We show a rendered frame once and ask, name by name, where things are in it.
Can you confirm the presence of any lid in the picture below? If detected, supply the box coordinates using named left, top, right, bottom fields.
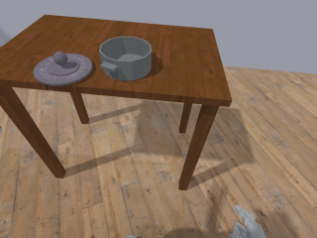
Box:
left=33, top=54, right=93, bottom=86

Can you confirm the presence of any pot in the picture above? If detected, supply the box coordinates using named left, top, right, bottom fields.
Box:
left=99, top=36, right=152, bottom=81

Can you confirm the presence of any robot right hand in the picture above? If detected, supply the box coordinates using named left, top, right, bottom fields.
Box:
left=230, top=204, right=266, bottom=238

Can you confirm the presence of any table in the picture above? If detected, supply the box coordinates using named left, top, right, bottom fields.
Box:
left=0, top=14, right=233, bottom=190

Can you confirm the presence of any knob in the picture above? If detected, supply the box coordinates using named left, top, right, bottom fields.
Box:
left=53, top=52, right=68, bottom=65

